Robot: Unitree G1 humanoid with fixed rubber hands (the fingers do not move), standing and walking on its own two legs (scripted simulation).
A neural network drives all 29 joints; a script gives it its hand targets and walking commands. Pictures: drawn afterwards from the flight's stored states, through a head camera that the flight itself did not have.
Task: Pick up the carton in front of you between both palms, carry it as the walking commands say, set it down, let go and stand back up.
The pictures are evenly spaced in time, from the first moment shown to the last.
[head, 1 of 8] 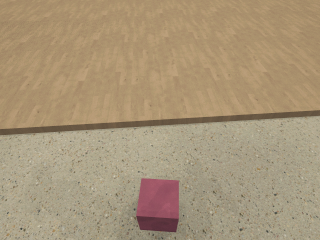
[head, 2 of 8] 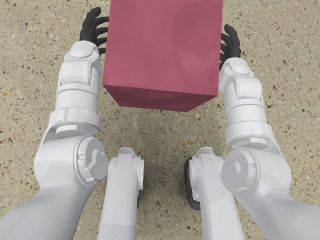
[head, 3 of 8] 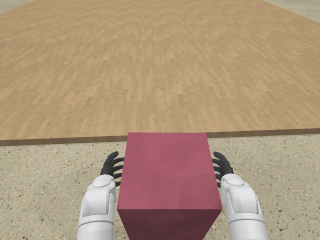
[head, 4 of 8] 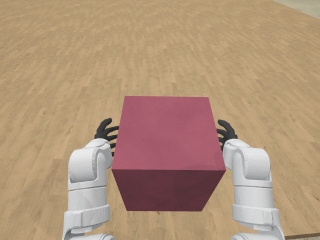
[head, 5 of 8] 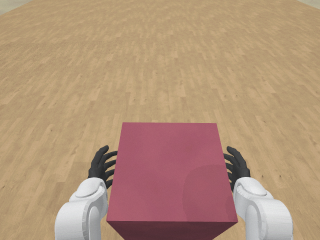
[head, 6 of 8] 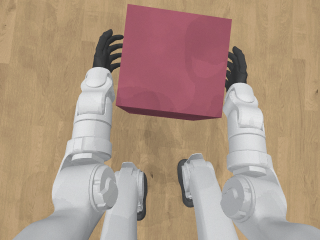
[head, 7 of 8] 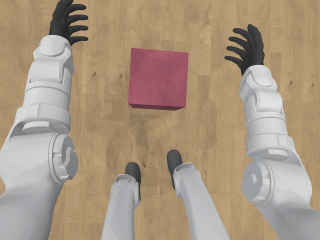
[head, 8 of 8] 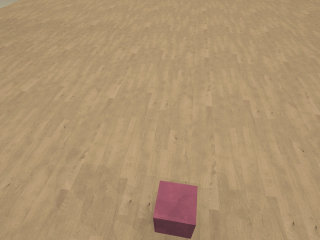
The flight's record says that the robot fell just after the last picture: no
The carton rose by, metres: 0.84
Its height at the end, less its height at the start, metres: +0.07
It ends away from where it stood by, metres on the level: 2.29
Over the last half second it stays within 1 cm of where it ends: yes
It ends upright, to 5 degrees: yes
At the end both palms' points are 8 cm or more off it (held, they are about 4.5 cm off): yes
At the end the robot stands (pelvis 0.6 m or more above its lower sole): yes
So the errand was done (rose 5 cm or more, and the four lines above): yes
